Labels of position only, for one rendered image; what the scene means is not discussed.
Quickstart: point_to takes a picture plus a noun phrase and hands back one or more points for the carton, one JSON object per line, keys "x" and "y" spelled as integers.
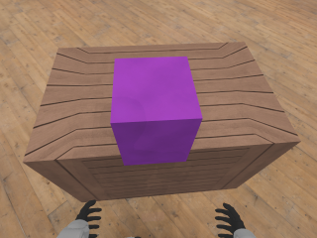
{"x": 155, "y": 112}

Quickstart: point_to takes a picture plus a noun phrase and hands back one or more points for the left robot hand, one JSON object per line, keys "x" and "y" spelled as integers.
{"x": 83, "y": 215}

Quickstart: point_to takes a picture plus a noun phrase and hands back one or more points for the left robot forearm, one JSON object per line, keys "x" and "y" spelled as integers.
{"x": 78, "y": 228}

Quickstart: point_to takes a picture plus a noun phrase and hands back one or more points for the pedestal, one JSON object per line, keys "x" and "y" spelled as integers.
{"x": 243, "y": 127}

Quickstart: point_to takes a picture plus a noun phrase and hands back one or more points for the right robot hand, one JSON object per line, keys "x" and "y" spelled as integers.
{"x": 234, "y": 220}

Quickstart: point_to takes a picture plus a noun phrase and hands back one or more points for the right robot forearm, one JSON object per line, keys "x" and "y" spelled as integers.
{"x": 243, "y": 233}

